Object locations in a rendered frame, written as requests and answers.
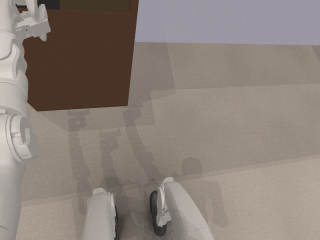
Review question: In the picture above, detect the right robot foot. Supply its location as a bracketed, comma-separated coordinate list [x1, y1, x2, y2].
[149, 190, 167, 237]

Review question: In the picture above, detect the cabinet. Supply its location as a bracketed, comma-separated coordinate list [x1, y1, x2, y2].
[17, 0, 139, 112]

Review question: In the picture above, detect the robot left upper arm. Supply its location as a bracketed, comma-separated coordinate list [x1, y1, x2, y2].
[0, 113, 40, 240]

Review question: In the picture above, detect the robot left forearm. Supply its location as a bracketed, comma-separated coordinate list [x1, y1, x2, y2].
[0, 30, 30, 121]

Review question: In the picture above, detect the handle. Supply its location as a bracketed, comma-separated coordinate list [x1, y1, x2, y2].
[15, 0, 60, 10]

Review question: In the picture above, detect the left robot hand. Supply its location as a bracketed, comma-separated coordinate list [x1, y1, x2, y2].
[0, 0, 51, 44]

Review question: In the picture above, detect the drawer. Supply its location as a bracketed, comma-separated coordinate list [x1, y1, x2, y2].
[59, 0, 129, 13]

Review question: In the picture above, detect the robot left thigh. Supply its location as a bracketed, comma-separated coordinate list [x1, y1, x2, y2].
[81, 192, 116, 240]

